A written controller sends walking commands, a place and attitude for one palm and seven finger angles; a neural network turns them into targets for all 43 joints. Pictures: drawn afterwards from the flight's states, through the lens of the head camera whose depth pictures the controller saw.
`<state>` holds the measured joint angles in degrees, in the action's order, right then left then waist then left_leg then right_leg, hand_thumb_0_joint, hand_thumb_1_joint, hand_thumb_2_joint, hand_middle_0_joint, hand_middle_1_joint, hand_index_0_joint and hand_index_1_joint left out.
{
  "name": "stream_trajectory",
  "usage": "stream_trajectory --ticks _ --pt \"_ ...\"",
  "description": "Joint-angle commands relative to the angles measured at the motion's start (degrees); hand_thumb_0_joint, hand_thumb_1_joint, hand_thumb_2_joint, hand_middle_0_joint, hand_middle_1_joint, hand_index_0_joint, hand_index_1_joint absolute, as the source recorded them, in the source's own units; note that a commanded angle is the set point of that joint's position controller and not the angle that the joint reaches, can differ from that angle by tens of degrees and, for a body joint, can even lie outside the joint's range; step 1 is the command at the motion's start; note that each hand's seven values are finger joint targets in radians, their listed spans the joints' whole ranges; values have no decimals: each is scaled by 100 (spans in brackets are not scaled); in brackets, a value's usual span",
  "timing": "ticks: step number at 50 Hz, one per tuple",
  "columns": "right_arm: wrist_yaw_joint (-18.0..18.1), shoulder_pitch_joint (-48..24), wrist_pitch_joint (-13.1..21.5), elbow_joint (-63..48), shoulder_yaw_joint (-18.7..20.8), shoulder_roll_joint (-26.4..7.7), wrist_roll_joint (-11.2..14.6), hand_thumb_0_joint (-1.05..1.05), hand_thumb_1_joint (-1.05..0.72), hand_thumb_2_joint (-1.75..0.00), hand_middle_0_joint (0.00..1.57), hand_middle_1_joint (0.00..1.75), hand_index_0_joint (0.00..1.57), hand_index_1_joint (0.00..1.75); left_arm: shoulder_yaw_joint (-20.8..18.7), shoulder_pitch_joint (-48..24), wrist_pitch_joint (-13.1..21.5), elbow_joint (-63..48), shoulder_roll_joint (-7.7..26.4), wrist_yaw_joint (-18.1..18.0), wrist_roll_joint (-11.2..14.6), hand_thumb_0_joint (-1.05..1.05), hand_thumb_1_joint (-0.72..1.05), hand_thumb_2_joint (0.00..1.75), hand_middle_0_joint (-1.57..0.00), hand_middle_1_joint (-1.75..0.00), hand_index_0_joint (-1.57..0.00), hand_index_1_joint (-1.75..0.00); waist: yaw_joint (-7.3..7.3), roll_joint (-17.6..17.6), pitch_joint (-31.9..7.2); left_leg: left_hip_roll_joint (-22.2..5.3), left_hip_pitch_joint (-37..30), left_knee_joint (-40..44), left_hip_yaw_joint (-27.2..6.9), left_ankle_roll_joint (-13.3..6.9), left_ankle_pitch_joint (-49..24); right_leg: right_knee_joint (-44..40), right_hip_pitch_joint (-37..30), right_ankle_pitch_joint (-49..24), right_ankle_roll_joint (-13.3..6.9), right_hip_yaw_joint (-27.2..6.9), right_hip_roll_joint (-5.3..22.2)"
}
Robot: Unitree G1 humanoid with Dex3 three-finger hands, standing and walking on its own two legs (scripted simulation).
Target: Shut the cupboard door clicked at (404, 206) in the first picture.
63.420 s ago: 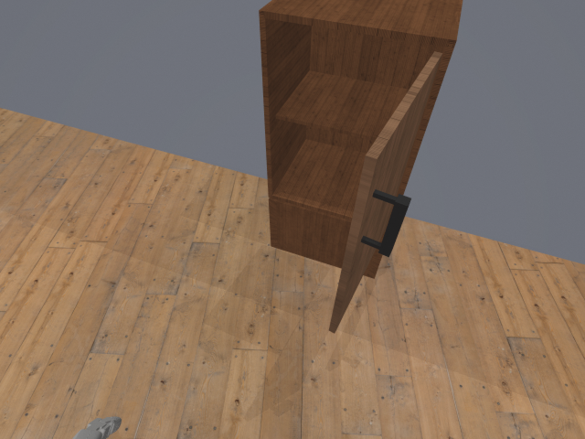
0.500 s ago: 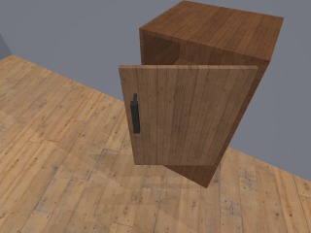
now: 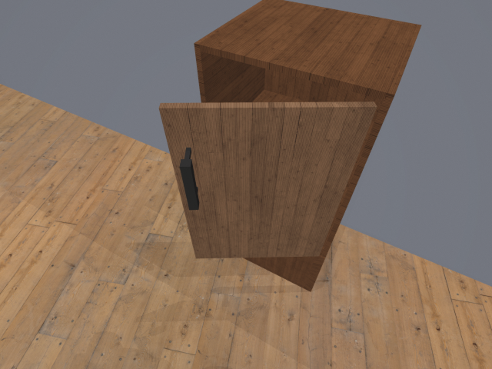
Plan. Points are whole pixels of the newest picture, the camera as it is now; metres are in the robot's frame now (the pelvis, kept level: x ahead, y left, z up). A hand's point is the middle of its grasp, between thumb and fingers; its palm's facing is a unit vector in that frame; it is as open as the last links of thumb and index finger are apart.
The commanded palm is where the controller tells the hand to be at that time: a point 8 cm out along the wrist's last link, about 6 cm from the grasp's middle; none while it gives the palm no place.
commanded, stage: look again from close up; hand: left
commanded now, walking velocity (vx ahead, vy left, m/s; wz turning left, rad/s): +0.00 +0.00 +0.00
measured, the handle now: (191, 179) +0.50 +0.15 -0.02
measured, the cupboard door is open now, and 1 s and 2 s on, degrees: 30 30 30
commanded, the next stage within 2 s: shuffle to correct the standing spot in 0.12 s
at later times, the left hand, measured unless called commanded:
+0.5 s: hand out of the picture +0.05 +0.18 -0.17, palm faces +0.01 -0.98 -0.21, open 7.4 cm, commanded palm none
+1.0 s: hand out of the picture +0.07 +0.14 -0.19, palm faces +0.07 -0.99 -0.15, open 7.4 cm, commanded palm none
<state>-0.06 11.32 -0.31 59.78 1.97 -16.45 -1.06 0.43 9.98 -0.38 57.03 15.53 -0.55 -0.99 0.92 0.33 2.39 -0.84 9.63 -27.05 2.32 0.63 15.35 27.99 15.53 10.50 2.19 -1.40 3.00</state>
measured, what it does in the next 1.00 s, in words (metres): steps on the spot: left foot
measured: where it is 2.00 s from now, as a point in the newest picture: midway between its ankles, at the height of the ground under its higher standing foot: outside the picture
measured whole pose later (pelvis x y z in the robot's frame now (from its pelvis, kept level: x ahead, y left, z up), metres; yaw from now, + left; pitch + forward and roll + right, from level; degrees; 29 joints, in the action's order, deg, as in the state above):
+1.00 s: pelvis +0.07 -0.02 +0.00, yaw +0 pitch -2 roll +0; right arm 3.7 8.9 0.6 60.7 2.0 -7.4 -1.0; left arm -1.5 16.5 -2.5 60.4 7.6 -2.9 -1.1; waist -1.6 2.5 3.8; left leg 0.2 10.6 -29.1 6.8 -3.6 16.6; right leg 39.0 13.4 24.7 0.9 0.9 1.9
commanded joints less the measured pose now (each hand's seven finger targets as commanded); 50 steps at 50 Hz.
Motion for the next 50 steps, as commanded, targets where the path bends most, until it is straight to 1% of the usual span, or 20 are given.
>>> stream_trajectory --ticks 1,11,15,22,26,28,29,30,31,32,34,35,37,39,40,41,42,43,45,50 --pt "18 -125 154 -303 157 -891 27 0 -90 -90 20 30 20 30 -239 -150 159 -324 1114 -66 9 0 90 90 -20 -30 -20 -30 -45 140 -170 -378 216 633 -461 -187 -166 -754 -177 278 -340 -518 405" --pt "25 -196 156 -88 100 -836 34 0 -90 -90 20 30 20 30 -205 -204 168 -150 1035 -78 21 0 90 90 -20 -30 -20 -30 -67 122 -334 -455 64 715 -447 -133 -616 -722 -475 -403 -307 -380 400" --pt "25 13 61 82 -29 -335 -7 0 -90 -90 20 30 20 30 -86 123 48 89 476 -79 30 0 90 90 -20 -30 -20 -30 -74 82 -67 -509 165 869 -442 -65 -15 -772 -326 391 -181 -202 260" --pt "102 157 21 50 130 -549 -44 0 -90 -90 20 30 20 30 -211 469 -51 32 352 14 -47 0 90 90 -20 -30 -20 -30 -92 -520 405 -962 506 1207 -889 -295 1106 -2 110 663 -224 206 -85" --pt "198 320 55 9 226 -479 -37 0 -90 -90 20 30 20 30 -299 868 -38 17 234 62 -65 0 90 90 -20 -30 -20 -30 -136 -474 358 -1042 389 722 -786 -403 350 131 129 222 -292 159 -79" --pt "239 381 75 -5 212 -279 -28 0 -90 -90 20 30 20 30 -353 1183 -3 82 249 56 -60 0 90 90 -20 -30 -20 -30 -182 8 175 -724 510 38 -375 -284 139 -165 -178 -145 -439 -271 150" --pt "259 461 85 -10 189 -87 -12 0 -90 -90 20 30 20 30 -387 1348 25 145 358 41 -64 0 90 90 -20 -30 -20 -30 -191 596 76 -428 703 -508 22 -184 131 -383 -502 -612 -582 -600 409" --pt "270 491 94 -22 154 110 4 0 -90 -90 20 30 20 30 -444 1582 42 235 467 9 -63 0 90 90 -20 -30 -20 -30 -236 1197 -170 -123 1018 -1196 335 -89 564 -648 -916 -1159 -805 -1091 768" --pt "287 347 84 -88 137 196 24 0 -90 -90 20 30 20 30 -478 1741 38 268 478 -20 -58 0 90 90 -20 -30 -20 -30 -354 1446 -130 -46 1434 -1819 310 -60 1535 -847 -1113 -1668 -1155 -1445 1038" --pt "303 184 102 -150 138 221 37 0 -90 -90 20 30 20 30 -483 1819 35 257 375 -52 -82 0 90 90 -20 -30 -20 -30 -417 1424 -132 -85 1725 -2337 129 -82 1838 -819 -1319 -2422 -1424 -1531 1120" --pt "303 150 122 -152 121 375 76 0 -90 -90 20 30 20 30 -457 1694 46 245 145 -138 -84 0 90 90 -20 -30 -20 -30 -331 630 -161 -159 1765 -2449 17 -61 1775 -545 -1492 -3779 -1610 -1269 1208" --pt "297 214 125 -119 89 458 103 0 -90 -90 20 30 20 30 -451 1593 59 199 118 -184 -87 0 90 90 -20 -30 -20 -30 -251 473 -293 -168 1602 -2088 -25 -39 1617 -389 -1554 -4220 -1546 -1104 1159" --pt "291 421 106 1 58 584 141 0 -90 -90 20 30 20 30 -397 1323 61 146 68 -226 -58 0 90 90 -20 -30 -20 -30 -54 364 -400 -132 808 -872 24 -13 695 -165 -1152 -3986 -1277 -763 986" --pt "294 982 161 248 79 539 140 0 -90 -90 20 30 20 30 -365 1115 43 76 -107 -260 13 0 90 90 -20 -30 -20 -30 151 175 -582 -274 -548 523 -32 -50 -1498 327 -565 -2778 -736 -322 511" --pt "318 915 213 215 112 246 96 0 -90 -90 20 30 20 30 -314 1276 17 55 -330 -251 65 0 90 90 -20 -30 -20 -30 22 -605 -655 -973 -932 455 -664 -304 -3165 436 -47 -1428 -398 -115 138" --pt "327 737 194 167 115 97 87 0 -90 -90 20 30 20 30 -266 1331 -3 104 -463 -272 69 0 90 90 -20 -30 -20 -30 -80 -1012 -517 -1545 -714 441 -1016 -728 -4395 490 -36 343 -202 71 -47" --pt "325 560 155 142 113 82 63 0 -90 -90 20 30 20 30 -243 1298 -35 135 -463 -293 30 0 90 90 -20 -30 -20 -30 -105 -962 -254 -1625 -391 508 -851 -918 -4482 748 -144 1226 -176 98 -79" --pt "349 460 156 140 98 104 48 0 -90 -90 20 30 20 30 -246 1198 -99 146 -449 -296 7 0 90 90 -20 -30 -20 -30 -112 -1307 63 -1644 -164 633 -980 -1008 -4678 1099 9 1531 -139 86 -95" --pt "383 413 152 93 60 188 39 0 -90 -90 20 30 20 30 -252 1244 -146 200 -408 -295 4 0 90 90 -20 -30 -20 -30 -143 -1128 303 -1695 -14 645 -967 -1155 -4996 1501 159 1842 -147 -8 -20" --pt "362 288 93 -46 218 -14 14 0 -90 -90 20 30 20 30 -278 1188 -141 140 -508 -219 -17 0 90 90 -20 -30 -20 -30 -140 -448 -181 -1490 -581 291 -756 -1041 -4586 753 56 993 -111 316 -12"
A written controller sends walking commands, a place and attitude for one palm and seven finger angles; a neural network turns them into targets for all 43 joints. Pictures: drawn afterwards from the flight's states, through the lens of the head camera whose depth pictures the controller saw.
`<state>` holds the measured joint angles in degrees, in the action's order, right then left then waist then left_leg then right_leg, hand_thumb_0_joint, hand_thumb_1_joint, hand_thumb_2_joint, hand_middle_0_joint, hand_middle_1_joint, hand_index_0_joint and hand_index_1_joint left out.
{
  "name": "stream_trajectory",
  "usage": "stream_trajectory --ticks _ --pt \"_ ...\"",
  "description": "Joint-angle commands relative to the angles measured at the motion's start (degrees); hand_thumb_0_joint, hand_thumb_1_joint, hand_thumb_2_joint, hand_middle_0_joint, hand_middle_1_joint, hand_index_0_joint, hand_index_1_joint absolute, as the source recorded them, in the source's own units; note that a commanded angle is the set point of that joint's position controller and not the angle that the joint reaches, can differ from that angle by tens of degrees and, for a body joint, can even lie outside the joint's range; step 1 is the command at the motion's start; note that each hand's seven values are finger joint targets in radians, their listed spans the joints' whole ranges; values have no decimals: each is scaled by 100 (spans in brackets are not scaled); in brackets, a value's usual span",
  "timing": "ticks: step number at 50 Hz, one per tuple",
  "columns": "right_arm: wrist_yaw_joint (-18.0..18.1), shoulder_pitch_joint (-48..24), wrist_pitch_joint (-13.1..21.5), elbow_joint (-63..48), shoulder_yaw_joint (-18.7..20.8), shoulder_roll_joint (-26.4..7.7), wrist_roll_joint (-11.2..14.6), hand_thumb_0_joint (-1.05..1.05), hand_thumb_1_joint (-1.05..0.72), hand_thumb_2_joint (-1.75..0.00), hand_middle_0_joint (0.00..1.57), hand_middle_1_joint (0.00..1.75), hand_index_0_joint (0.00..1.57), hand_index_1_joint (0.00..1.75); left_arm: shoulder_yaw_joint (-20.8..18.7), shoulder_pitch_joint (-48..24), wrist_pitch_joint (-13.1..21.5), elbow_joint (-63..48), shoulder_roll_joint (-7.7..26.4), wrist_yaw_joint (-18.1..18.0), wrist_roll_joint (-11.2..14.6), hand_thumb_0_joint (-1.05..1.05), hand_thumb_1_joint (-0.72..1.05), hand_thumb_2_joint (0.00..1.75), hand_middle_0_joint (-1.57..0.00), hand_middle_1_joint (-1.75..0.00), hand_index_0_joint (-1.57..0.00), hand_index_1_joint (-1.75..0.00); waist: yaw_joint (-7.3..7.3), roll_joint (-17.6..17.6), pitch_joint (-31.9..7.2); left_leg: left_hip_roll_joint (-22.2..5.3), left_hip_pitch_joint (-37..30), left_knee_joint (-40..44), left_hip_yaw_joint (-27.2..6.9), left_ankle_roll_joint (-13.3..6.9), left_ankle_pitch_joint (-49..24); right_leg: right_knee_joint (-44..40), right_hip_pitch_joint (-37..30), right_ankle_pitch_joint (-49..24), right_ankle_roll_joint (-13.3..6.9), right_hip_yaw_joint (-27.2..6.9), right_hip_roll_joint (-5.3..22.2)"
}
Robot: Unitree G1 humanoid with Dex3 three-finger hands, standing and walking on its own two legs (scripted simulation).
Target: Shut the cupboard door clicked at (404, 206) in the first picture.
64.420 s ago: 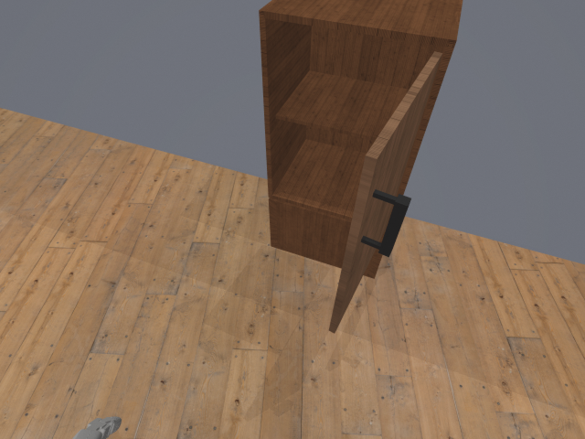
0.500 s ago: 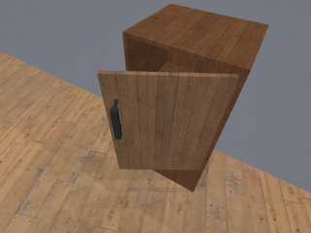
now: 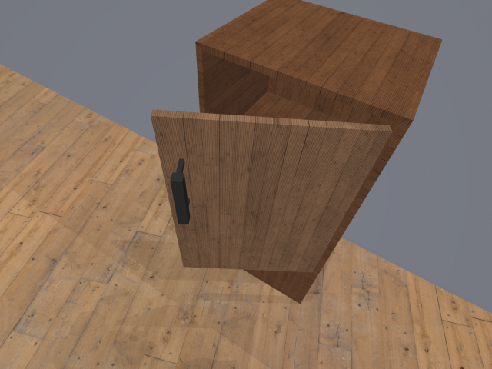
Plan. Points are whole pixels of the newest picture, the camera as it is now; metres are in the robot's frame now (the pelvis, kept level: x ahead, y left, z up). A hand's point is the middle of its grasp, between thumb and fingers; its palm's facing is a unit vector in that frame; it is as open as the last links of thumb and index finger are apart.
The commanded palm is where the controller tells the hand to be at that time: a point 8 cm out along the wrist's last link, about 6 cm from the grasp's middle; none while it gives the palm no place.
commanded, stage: come to a stop and stand still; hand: left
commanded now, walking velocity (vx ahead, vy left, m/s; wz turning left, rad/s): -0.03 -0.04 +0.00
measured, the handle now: (182, 192) +0.44 +0.17 -0.02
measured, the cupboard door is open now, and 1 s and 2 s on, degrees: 30 30 30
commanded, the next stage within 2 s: look again from close up in 0.80 s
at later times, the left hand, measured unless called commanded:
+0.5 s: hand out of the picture -0.03 +0.14 -0.17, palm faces +0.03 -0.98 -0.18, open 7.3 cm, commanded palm none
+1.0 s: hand out of the picture -0.08 +0.13 -0.18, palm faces +0.05 -0.99 -0.14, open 7.4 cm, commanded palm none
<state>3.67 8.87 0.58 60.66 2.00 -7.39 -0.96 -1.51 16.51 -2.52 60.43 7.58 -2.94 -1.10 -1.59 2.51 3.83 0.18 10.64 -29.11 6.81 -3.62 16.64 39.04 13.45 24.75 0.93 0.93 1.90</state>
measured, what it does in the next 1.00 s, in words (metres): steps on the spot: right foot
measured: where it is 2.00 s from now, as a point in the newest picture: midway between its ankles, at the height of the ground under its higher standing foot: outside the picture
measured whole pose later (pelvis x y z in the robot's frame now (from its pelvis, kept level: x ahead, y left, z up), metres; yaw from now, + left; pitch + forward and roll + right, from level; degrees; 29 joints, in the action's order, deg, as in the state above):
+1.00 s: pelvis -0.04 -0.01 +0.00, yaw +1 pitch -1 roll -1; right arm 1.1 17.8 -0.1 62.9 0.8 -7.2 -1.2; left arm 0.8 21.0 0.8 64.0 5.4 -2.6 -1.4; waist 0.2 -0.7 1.0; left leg -1.1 16.1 -30.6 5.3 -2.1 13.5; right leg 28.6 13.6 13.8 0.5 3.6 1.8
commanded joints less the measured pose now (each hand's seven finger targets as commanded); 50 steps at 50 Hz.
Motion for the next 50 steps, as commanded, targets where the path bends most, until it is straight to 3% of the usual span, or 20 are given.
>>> stream_trajectory --ticks 1,3,4,5,6,8,10,13,16,23,29,38,44,45,46,47,48,49,50 --pt "-24 530 -7 -154 232 -936 10 0 -90 -90 20 30 20 30 -96 518 79 -233 307 28 -13 0 90 90 -20 -30 -20 -30 110 -643 -395 -1520 -623 454 -1162 -545 -4360 -569 122 -664 10 116 96" --pt "-61 390 -33 -193 228 -870 22 0 -90 -90 20 30 20 30 -110 564 101 -228 388 36 -24 0 90 90 -20 -30 -20 -30 40 -638 -386 -1257 -128 341 -1025 -300 -2995 -1113 -281 -1548 -46 1 157" --pt "-85 330 -38 -222 215 -733 37 0 -90 -90 20 30 20 30 -108 562 134 -238 472 31 -38 0 90 90 -20 -30 -20 -30 37 -427 -388 -972 65 272 -882 -105 -2158 -1365 -394 -2271 -111 -246 326" --pt "-113 329 -60 -252 199 -608 56 0 -90 -90 20 30 20 30 -107 432 158 -281 595 35 -49 0 90 90 -20 -30 -20 -30 129 -119 -328 -720 196 229 -692 72 -1342 -1413 -302 -2627 -221 -484 563" --pt "-152 320 -81 -263 174 -536 54 0 -90 -90 20 30 20 30 -85 294 167 -317 675 51 -33 0 90 90 -20 -30 -20 -30 176 -171 -229 -574 177 317 -613 153 -738 -1465 -53 -2525 -297 -520 746" --pt "-176 353 -149 -208 154 -471 39 0 -90 -90 20 30 20 30 -61 75 204 -350 742 69 -28 0 90 90 -20 -30 -20 -30 241 487 -160 -456 -21 225 -478 247 -308 -1794 335 -1825 -365 -719 790" --pt "-204 489 -154 -116 115 -440 25 0 -90 -90 20 30 20 30 -31 -66 214 -363 786 75 -13 0 90 90 -20 -30 -20 -30 277 443 -8 -440 -119 366 -484 261 -238 -2007 558 -1238 -367 -712 767" --pt "-235 569 -124 -8 60 -473 9 0 -90 -90 20 30 20 30 -8 -63 215 -346 767 84 5 0 90 90 -20 -30 -20 -30 219 197 177 -521 7 639 -607 241 -214 -2140 603 -539 -271 -627 582" --pt "-240 650 -77 103 21 -484 7 0 -90 -90 20 30 20 30 8 54 235 -260 730 81 18 0 90 90 -20 -30 -20 -30 160 -156 113 -563 99 838 -663 246 -256 -2151 339 -651 -236 -577 506" --pt "-227 987 -56 315 -19 -439 12 0 -90 -90 20 30 20 30 29 262 257 -51 634 74 30 0 90 90 -20 -30 -20 -30 132 -222 166 -562 249 1016 -679 264 -39 -2250 202 -515 -231 -523 463" --pt "-204 1230 -39 438 -19 -362 26 0 -90 -90 20 30 20 30 46 418 273 73 517 53 19 0 90 90 -20 -30 -20 -30 147 -160 200 -602 225 1067 -695 250 -19 -2236 210 -597 -219 -429 420" --pt "-173 1314 1 446 2 -280 38 0 -90 -90 20 30 20 30 61 720 285 230 274 33 -7 0 90 90 -20 -30 -20 -30 133 -358 228 -673 346 1233 -843 200 250 -2056 242 -832 -198 -339 368" --pt "-171 1271 12 403 19 -281 51 0 -90 -90 20 30 20 30 75 844 300 271 207 27 -28 0 90 90 -20 -30 -20 -30 126 -246 246 -697 317 1246 -886 168 246 -2017 295 -938 -178 -311 359" --pt "-243 630 97 -69 -57 -617 37 0 -90 -90 20 30 20 30 141 985 434 398 470 -145 -99 0 90 90 -20 -30 -20 -30 -32 -594 288 -712 602 26 -554 385 -599 -1900 241 -1887 -263 -358 584" --pt "-292 939 47 -204 -73 -305 17 0 -90 -90 20 30 20 30 82 703 479 92 716 -89 -27 0 90 90 -20 -30 -20 -30 273 -559 -333 -392 387 101 -622 394 228 -1990 311 -311 -405 -692 741" --pt "-294 1104 66 -138 -59 -333 -15 0 -90 -90 20 30 20 30 49 552 479 10 691 -41 -32 0 90 90 -20 -30 -20 -30 343 -698 -234 -427 304 286 -678 316 228 -1800 636 136 -454 -590 640" --pt "-295 1250 81 -121 -82 -384 -3 0 -90 -90 20 30 20 30 85 575 491 14 611 -22 -17 0 90 90 -20 -30 -20 -30 364 -723 -339 -514 372 403 -811 258 168 -1649 565 -54 -437 -441 479" --pt "-294 1292 106 -141 -106 -365 -15 0 -90 -90 20 30 20 30 107 569 487 7 535 -13 -32 0 90 90 -20 -30 -20 -30 318 -873 -222 -596 505 563 -902 205 252 -1575 497 -267 -415 -286 402" --pt "-294 1271 106 -217 -105 -407 -1 0 -90 -90 20 30 20 30 107 626 468 -4 494 3 -32 0 90 90 -20 -30 -20 -30 278 -800 -172 -616 677 740 -1025 165 434 -1462 374 -353 -392 -234 318"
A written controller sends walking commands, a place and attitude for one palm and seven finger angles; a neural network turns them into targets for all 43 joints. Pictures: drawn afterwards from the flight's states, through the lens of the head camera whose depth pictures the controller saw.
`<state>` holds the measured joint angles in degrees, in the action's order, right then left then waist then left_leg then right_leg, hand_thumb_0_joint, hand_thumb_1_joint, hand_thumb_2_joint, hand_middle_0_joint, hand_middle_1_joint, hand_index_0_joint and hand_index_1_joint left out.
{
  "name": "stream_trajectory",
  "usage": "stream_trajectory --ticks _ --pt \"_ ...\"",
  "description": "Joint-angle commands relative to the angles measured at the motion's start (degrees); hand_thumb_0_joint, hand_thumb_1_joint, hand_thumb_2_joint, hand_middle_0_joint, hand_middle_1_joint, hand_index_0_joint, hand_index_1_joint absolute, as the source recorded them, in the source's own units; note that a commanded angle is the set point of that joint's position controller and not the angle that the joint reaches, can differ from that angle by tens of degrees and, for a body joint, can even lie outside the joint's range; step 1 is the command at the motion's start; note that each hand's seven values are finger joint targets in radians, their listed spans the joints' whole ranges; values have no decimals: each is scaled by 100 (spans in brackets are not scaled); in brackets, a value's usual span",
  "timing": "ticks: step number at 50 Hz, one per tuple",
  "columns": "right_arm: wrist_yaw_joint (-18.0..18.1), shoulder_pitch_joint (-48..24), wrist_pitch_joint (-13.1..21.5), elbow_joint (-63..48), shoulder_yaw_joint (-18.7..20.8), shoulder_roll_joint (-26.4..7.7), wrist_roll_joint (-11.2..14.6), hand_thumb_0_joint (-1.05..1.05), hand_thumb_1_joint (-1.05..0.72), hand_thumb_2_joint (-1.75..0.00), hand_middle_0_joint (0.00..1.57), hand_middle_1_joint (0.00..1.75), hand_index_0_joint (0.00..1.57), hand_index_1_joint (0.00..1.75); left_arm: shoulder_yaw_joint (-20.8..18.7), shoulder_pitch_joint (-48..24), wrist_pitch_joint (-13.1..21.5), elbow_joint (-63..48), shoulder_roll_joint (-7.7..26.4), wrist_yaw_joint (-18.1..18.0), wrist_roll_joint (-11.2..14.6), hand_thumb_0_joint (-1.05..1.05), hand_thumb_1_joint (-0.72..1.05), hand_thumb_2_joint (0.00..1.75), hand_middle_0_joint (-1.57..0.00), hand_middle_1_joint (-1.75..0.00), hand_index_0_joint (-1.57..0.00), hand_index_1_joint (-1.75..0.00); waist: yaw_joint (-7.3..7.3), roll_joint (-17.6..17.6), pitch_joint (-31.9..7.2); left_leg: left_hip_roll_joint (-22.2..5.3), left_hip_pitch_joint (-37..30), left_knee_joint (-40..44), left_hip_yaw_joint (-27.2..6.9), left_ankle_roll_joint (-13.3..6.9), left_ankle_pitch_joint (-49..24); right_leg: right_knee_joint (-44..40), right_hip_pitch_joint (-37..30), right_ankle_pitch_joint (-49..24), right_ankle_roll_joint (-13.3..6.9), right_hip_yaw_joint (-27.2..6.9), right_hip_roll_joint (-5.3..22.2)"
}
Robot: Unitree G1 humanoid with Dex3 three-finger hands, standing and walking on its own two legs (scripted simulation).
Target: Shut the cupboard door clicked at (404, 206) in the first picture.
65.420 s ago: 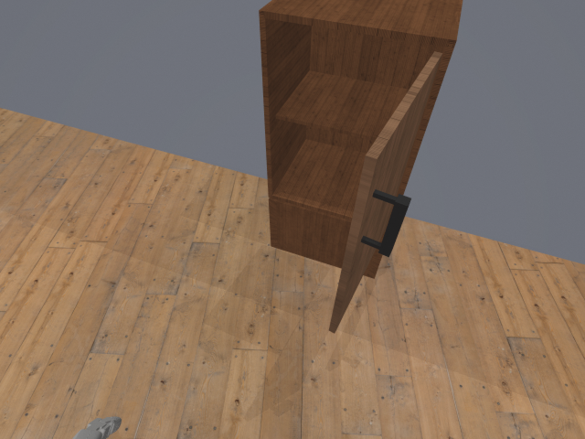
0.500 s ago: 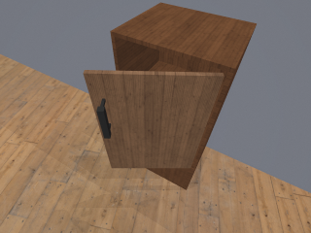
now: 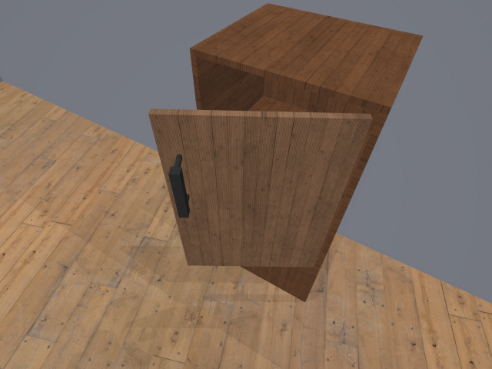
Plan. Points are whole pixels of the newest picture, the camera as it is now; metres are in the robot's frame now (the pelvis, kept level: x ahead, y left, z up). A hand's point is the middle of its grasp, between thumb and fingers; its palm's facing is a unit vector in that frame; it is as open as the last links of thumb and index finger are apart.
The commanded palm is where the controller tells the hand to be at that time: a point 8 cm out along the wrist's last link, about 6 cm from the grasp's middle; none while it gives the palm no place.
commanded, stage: look again from close up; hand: left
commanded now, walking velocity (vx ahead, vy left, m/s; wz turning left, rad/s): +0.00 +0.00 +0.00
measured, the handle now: (181, 186) +0.48 +0.17 -0.01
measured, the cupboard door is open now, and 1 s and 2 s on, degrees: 30 30 30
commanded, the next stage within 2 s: raise the hand and make a fist in 0.42 s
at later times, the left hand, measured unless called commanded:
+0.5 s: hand out of the picture +0.03 +0.16 -0.17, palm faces +0.01 -0.98 -0.20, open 7.3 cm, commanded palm none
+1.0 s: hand out of the picture +0.14 +0.17 -0.09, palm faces +0.16 -0.99 -0.03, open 5.9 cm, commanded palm +0.14 +0.21 -0.05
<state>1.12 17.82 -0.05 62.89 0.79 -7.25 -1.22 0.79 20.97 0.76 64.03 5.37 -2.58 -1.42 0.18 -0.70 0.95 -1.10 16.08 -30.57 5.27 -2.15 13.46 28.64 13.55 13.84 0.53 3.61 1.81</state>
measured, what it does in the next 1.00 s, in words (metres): lowers itself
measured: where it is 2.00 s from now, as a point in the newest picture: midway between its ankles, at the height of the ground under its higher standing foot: outside the picture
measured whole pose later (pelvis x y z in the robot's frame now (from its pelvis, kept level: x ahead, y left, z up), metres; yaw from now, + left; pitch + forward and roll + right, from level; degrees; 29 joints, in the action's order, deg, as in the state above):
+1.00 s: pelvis +0.00 -0.04 -0.10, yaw +3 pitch +14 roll -1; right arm 0.4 6.1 15.7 29.6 5.2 -16.1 -0.2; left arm -10.1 32.2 33.3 6.2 10.9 17.5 15.3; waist -3.2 2.8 -7.4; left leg -3.2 54.2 -70.4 -0.5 1.5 30.3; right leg 70.3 50.4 34.0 -3.4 7.9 2.1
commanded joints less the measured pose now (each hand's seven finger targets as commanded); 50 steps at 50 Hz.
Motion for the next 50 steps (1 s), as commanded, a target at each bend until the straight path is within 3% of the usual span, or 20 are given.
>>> stream_trajectory --ticks 1,8,15,25,26,27,28,29,30,31,33,36,37,38,41,43,45,48,49,50 --pt "-32 340 160 -479 24 -508 30 0 -90 -90 20 30 20 30 -113 182 114 -361 666 -22 -3 0 90 90 -20 -30 -20 -30 88 -267 302 -539 315 1053 -972 -16 1032 -339 359 728 -330 -428 263" --pt "-31 298 163 -555 -12 -710 38 0 -90 -90 20 30 20 30 -73 258 73 -391 649 18 13 0 90 90 -20 -30 -20 -30 -27 234 739 -526 462 1388 -992 -73 1107 -420 306 439 -287 -478 288" --pt "-11 308 234 -432 -59 -701 42 0 -90 -90 20 30 20 30 -93 151 89 -455 792 27 51 0 90 90 -20 -30 -20 -30 -32 134 328 -458 -148 1137 -719 -51 -192 -493 56 -230 -260 -538 403" --pt "25 251 222 -214 -76 -631 59 0 -90 -90 20 30 20 30 -104 32 77 -357 815 21 61 0 90 90 -20 -30 -20 -30 -33 71 253 -467 -416 984 -561 -10 -761 -564 -148 -705 -245 -537 468" --pt "-25 -255 202 -571 -24 -916 116 0 -90 -90 20 30 20 30 -101 273 115 -180 1029 -180 7 0 90 90 -20 -30 -20 -30 -195 960 532 -650 70 17 -517 145 -859 -689 20 -1730 -155 -716 644" --pt "502 87 1319 -2258 265 -2181 87 0 -90 -90 20 30 20 30 -2310 -4971 1752 -9742 4265 -163 688 0 90 90 -20 -30 -20 -30 899 -134 -1879 -255 -1831 200 -544 -31 -1807 142 39 -1891 -158 -233 -33" --pt "518 -372 1739 -2241 -73 -1262 340 0 -90 -90 20 30 20 30 -216 -706 1194 -7673 1410 -128 788 0 90 90 -22 -32 -22 -32 12 -1789 -2663 -132 -2159 318 -352 88 -2717 363 180 -935 -239 18 -272" --pt "482 -466 1957 -1930 -61 -1433 348 0 -90 -90 20 30 20 30 -448 -753 898 -7586 1425 -424 1036 0 90 90 -24 -34 -24 -34 -45 -1817 -2368 -223 -1959 351 -478 404 -3007 403 110 -429 -261 121 -293" --pt "343 -603 1991 -1669 -60 -1072 378 0 -90 -90 20 30 20 30 381 758 212 -5794 -200 -420 968 0 90 90 -25 -36 -25 -36 81 -1035 -1220 -243 -1018 537 -649 335 -2174 421 612 -64 -138 188 -124" --pt "245 -407 2055 -2023 101 -1361 399 0 -90 -90 20 30 20 30 328 -424 379 -6795 161 -445 1036 0 90 90 -27 -38 -27 -38 308 -838 -348 -162 -442 410 -781 285 -996 259 789 -197 -134 180 -88" --pt "192 -546 2168 -2374 250 -1427 267 0 -90 -90 20 30 20 30 -213 46 901 -6077 477 -272 923 0 90 90 -31 -42 -31 -42 342 272 374 54 600 -63 -770 201 16 277 1498 255 -125 300 -114" --pt "-2 -779 2143 -2889 436 -1266 168 0 -90 -90 20 30 20 30 -678 2044 1986 -4962 212 523 1268 0 90 90 -36 -48 -36 -48 -285 2036 -13 195 1723 -1012 -615 260 95 984 2002 644 -147 268 -141" --pt "-67 -852 2099 -3017 491 -1259 144 0 -90 -90 20 30 20 30 -852 2330 2449 -5009 248 897 1429 0 90 90 -38 -50 -38 -50 -411 2241 -284 246 2034 -1315 -544 291 59 1288 1983 399 -136 165 -118" --pt "-110 -929 2053 -3156 535 -1272 133 0 -90 -90 20 30 20 30 -1011 2410 2894 -5101 354 1280 1581 0 90 90 -40 -52 -40 -52 -489 2244 -583 289 2328 -1609 -490 328 68 1597 1919 69 -112 22 -63" --pt "-237 -1103 1950 -3526 616 -1279 143 0 -90 -90 20 30 20 30 -1679 1963 3918 -5382 1046 2144 1730 0 90 90 -46 -58 -46 -58 -588 719 -1320 369 2839 -2454 -360 362 -135 2565 2078 -701 -216 -359 57" --pt "-211 -1253 1865 -3837 583 -1269 144 0 -90 -90 20 30 20 30 -1778 1464 3970 -6062 1318 2223 1726 0 90 90 -49 -62 -49 -62 -625 -373 -1684 382 2970 -2747 -232 269 -27 2805 2372 -260 -281 -564 30" --pt "-187 -1198 1814 -4022 572 -1287 140 0 -90 -90 20 30 20 30 -1730 752 3940 -7006 1469 2113 1774 0 90 90 -53 -66 -53 -66 -471 -955 -1928 291 2953 -2963 -327 195 133 2880 2747 296 -308 -681 -41" --pt "-59 -988 1821 -4067 494 -1262 138 0 -90 -90 20 30 20 30 -1467 -257 4144 -8643 1461 1975 1936 0 90 90 -58 -72 -58 -72 -27 -1108 -2547 166 2748 -3441 -508 67 121 2907 3081 345 -243 -792 -97" --pt "14 -896 1844 -4008 475 -1300 133 0 -90 -90 20 30 20 30 -1373 -687 4211 -9061 1534 1987 1953 0 90 90 -60 -74 -60 -74 178 -789 -2620 107 2825 -3626 -582 32 170 2942 3224 349 -205 -838 -142" --pt "80 -835 1855 -3907 476 -1304 136 0 -90 -90 20 30 20 30 -1284 -555 4203 -8954 1431 2048 1975 0 90 90 -62 -76 -62 -76 202 -657 -2596 70 2959 -3735 -611 32 226 2911 3269 427 -200 -889 -138"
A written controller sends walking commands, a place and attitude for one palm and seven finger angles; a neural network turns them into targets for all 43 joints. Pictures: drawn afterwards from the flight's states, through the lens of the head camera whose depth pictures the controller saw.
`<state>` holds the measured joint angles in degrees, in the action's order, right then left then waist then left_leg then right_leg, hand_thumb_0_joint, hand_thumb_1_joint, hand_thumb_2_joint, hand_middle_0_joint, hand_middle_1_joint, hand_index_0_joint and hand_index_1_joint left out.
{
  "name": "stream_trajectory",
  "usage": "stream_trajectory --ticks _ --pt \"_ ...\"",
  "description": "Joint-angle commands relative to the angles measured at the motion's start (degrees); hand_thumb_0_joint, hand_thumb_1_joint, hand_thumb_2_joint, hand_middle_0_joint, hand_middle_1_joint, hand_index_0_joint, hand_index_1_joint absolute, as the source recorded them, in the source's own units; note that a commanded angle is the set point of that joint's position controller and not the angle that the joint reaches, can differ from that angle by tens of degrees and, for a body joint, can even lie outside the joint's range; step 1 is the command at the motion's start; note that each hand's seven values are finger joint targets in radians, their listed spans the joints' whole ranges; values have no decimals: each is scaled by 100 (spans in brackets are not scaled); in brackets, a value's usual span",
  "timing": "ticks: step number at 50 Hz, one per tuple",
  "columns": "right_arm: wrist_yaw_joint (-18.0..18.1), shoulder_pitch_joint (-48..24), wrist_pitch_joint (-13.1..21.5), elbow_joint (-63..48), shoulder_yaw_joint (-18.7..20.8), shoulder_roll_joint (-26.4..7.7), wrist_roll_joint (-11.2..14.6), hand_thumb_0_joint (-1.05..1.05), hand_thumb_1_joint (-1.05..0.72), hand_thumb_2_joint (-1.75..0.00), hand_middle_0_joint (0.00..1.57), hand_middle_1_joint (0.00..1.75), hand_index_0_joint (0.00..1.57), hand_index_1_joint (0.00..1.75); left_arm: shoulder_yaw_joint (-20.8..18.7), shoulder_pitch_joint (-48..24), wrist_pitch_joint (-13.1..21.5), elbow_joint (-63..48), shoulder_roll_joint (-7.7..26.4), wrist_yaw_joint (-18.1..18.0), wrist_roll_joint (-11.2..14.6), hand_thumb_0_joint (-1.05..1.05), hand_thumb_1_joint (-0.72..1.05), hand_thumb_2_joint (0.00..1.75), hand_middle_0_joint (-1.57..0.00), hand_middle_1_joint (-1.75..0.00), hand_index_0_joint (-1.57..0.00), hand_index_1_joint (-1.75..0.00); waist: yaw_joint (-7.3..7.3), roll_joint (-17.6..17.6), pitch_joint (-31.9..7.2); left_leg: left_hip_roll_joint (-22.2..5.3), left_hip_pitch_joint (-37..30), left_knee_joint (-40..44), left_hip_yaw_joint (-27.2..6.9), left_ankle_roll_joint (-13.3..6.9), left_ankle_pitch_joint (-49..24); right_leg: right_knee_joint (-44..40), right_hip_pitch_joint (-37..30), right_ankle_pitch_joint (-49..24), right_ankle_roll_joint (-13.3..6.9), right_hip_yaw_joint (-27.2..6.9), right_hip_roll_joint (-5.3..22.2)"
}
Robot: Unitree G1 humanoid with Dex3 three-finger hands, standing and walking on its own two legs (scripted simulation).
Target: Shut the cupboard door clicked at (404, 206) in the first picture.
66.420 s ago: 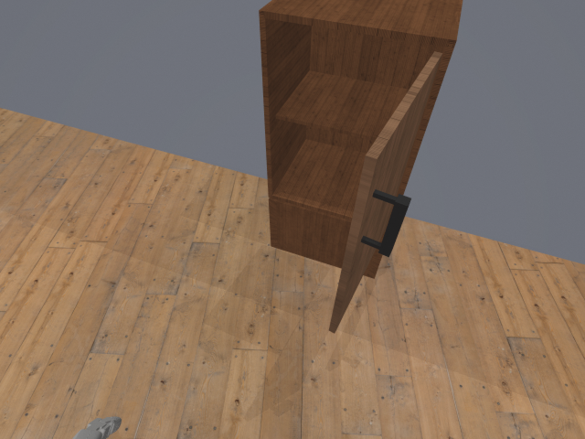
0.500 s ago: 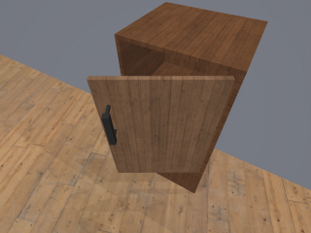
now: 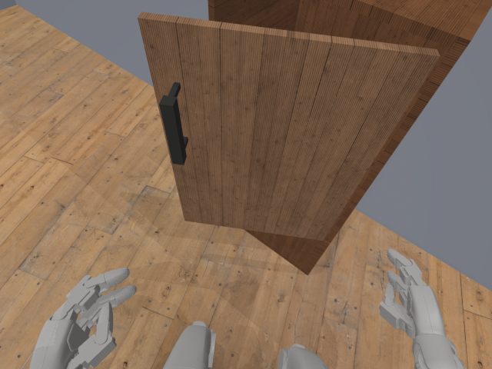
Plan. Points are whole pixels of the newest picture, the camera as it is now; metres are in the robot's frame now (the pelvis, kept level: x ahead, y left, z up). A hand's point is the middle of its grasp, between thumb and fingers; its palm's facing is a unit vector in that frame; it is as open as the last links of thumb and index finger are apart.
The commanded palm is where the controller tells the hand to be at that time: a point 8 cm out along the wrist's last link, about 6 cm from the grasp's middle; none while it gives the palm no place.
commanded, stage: raise the hand and make a fist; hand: left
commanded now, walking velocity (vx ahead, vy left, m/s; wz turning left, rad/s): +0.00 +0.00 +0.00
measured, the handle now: (177, 125) +0.49 +0.19 +0.09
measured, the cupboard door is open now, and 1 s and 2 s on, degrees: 30 30 30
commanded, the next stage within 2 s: bring the fist close to the handle in 1.44 s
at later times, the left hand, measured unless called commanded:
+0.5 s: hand (101, 289) +0.20 +0.22 +0.07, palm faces +0.04 -1.00 -0.04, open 3.6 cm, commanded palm +0.18 +0.26 +0.07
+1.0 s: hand (103, 267) +0.23 +0.23 +0.07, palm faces -0.01 -1.00 -0.03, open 3.1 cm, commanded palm +0.21 +0.28 +0.09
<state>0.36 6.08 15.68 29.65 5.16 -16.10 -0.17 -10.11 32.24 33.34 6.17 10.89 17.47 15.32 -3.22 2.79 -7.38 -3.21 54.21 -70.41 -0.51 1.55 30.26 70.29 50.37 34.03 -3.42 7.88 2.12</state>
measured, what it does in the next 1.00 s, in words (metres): stands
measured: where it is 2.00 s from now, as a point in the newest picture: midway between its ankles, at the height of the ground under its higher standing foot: outside the picture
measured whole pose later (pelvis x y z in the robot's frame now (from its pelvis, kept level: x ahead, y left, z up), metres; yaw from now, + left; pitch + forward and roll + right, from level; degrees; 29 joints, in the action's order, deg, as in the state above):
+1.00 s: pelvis +0.01 +0.04 +0.02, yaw -1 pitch +13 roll -3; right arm 2.6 14.0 9.8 26.8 -2.7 -12.7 0.6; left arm -7.1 22.8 18.9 -4.1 14.1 12.5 14.2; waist -0.9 -1.2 -7.5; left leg -2.5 49.7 -65.2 0.8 -2.1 28.8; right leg 61.5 44.7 29.6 0.2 6.6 2.2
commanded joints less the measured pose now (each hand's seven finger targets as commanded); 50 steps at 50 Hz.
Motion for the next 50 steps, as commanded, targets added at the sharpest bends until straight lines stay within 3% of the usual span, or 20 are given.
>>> stream_trajectory --ticks 1,3,5,7,9,11,14,15,18,21,24,29,30,34,37,39,42,44,47,50 --pt "207 340 298 -557 4 -439 61 0 -90 -90 20 30 20 30 77 -1609 902 -2980 660 150 333 0 90 90 -64 -78 -64 -78 681 -734 -1458 239 -678 170 -80 -353 -1306 -1304 -239 -1455 225 -1310 -193" --pt "298 406 288 -512 -39 -486 108 0 -90 -90 20 30 20 30 219 -1608 629 -2602 652 367 367 0 90 90 -68 -82 -68 -82 748 -547 -1165 208 -385 117 -108 -352 -1036 -1441 -175 -1089 269 -1318 -210" --pt "382 375 226 -526 -91 -492 205 0 -90 -90 20 30 20 30 104 -1402 9 -1943 783 579 408 0 90 90 -71 -86 -71 -86 652 -301 -1017 227 -130 155 -96 -351 -899 -1638 -310 -734 300 -1397 -173" --pt "427 322 89 -697 -95 -488 300 0 -90 -90 20 30 20 30 1 -838 -811 -1412 790 677 391 0 90 90 -75 -90 -75 -90 443 47 -1026 262 -50 398 -68 -346 -799 -1884 -588 -353 333 -1406 -122" --pt "434 152 -78 -896 -90 -432 350 0 -90 -90 20 30 20 30 -413 -381 -1572 -1177 1019 586 402 0 90 90 -79 -94 -79 -94 103 163 -1305 340 -96 594 -38 -343 -919 -1984 -1135 -361 364 -1456 -56" --pt "415 112 -199 -1073 -115 -304 325 0 -90 -90 20 30 20 30 -770 -374 -1890 -1686 1137 277 470 0 90 90 -82 -98 -82 -98 -54 200 -1608 370 -236 747 -37 -301 -1125 -1953 -1551 -878 464 -1460 66" --pt "398 123 -234 -1023 -133 -146 227 0 -90 -90 20 30 20 30 -1079 -498 -1565 -2233 1131 -415 447 0 90 90 -88 -104 -88 -104 -167 141 -1614 299 -482 972 -113 -266 -1462 -1638 -1601 -1599 399 -1097 -61" --pt "374 199 -185 -1005 -142 -116 197 0 -90 -90 20 30 20 30 -908 -520 -1308 -2446 960 -565 395 0 90 90 -90 -106 -90 -106 -137 -70 -1580 280 -618 1076 -123 -257 -1582 -1495 -1447 -1789 331 -913 -119" --pt "294 384 -86 -793 -156 -171 127 0 -90 -90 20 30 20 30 -431 -592 -536 -2382 699 -731 204 0 90 90 -95 -112 -95 -112 100 -288 -1208 268 -743 1167 -142 -240 -1476 -1316 -819 -1569 239 -634 -234" --pt "279 456 7 -716 -174 -360 117 0 -90 -90 20 30 20 30 164 -825 -156 -2085 504 -514 42 0 90 90 -101 -118 -101 -118 401 -437 -758 257 -661 1159 -197 -266 -853 -1391 -199 -695 189 -602 -257" --pt "308 525 71 -781 -173 -508 171 0 -90 -90 20 30 20 30 297 -819 -277 -1902 602 -231 59 0 90 90 -106 -124 -106 -124 440 -530 -738 262 -663 1341 -285 -282 -303 -1489 -132 -262 166 -594 -261" --pt "365 504 4 -953 -137 -523 198 0 -90 -90 20 30 20 30 -441 -776 -603 -2594 1208 -431 137 0 90 90 -115 -134 -115 -134 94 -806 -1546 258 -1228 1661 -340 -261 -702 -1379 -691 -819 136 -429 -317" --pt "352 494 -36 -1022 -167 -474 183 0 -90 -90 20 30 20 30 -391 -724 -629 -2812 1090 -548 139 0 90 90 -117 -136 -117 -136 78 -907 -1591 250 -1401 1745 -360 -245 -833 -1347 -730 -979 133 -352 -322" --pt "302 528 -197 -1035 -227 -421 144 0 -90 -90 20 30 20 30 -300 -695 -724 -2716 870 -892 91 0 90 90 -124 -144 -124 -144 159 -881 -1188 206 -1526 1888 -439 -201 -972 -1401 -715 -1188 127 -229 -386" --pt "242 597 -282 -1047 -262 -473 136 0 -90 -90 20 30 20 30 234 -727 -888 -2281 493 -812 -92 0 90 90 -130 -150 -130 -150 384 -790 -740 169 -1472 1906 -469 -173 -872 -1461 -473 -1168 164 -178 -383" --pt "243 650 -322 -1059 -279 -536 140 0 -90 -90 20 30 20 30 330 -868 -1054 -1959 550 -644 -164 0 90 90 -130 -150 -130 -150 484 -607 -493 178 -1327 1907 -480 -201 -652 -1565 -427 -1067 176 -206 -380" --pt "281 680 -317 -1141 -310 -585 163 0 -90 -90 20 30 20 30 217 -1215 -1148 -1967 748 -432 -140 0 90 90 -130 -150 -130 -150 466 -464 -611 205 -1316 1922 -462 -213 -537 -1659 -559 -971 175 -247 -369" --pt "310 673 -305 -1143 -324 -580 150 0 -90 -90 20 30 20 30 -154 -1437 -1101 -2201 1089 -417 -54 0 90 90 -130 -150 -130 -150 353 -601 -856 223 -1431 1900 -451 -211 -764 -1626 -735 -1131 142 -282 -387" --pt "298 650 -258 -1163 -356 -488 134 0 -90 -90 20 30 20 30 -378 -1484 -875 -2685 1123 -519 74 0 90 90 -130 -150 -130 -150 191 -979 -1395 231 -1835 1877 -397 -171 -1385 -1541 -956 -1506 114 -278 -380" --pt "258 662 -250 -1083 -374 -452 114 0 -90 -90 20 30 20 30 -336 -1367 -789 -2679 1010 -653 102 0 90 90 -130 -150 -130 -150 233 -1064 -1344 211 -1937 1885 -397 -154 -1611 -1554 -971 -1653 123 -246 -392"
